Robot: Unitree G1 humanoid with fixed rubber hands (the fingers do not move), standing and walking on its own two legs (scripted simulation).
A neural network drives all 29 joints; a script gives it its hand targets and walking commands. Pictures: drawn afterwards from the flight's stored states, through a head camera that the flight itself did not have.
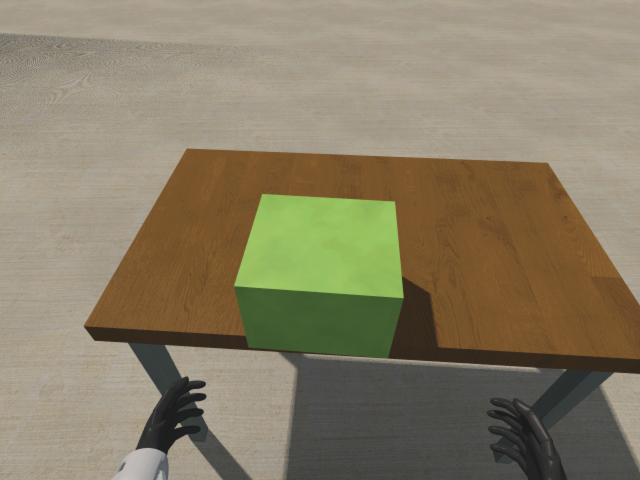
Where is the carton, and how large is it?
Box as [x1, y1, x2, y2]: [234, 194, 403, 358]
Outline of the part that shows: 262,194 234,284 248,346 387,358 403,298 394,202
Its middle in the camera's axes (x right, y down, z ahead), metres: +0.01 +0.07 +0.66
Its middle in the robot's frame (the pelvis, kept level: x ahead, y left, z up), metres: +0.46 +0.04 -0.03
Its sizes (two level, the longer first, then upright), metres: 0.232 0.206 0.164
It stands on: a table, 0.67 m high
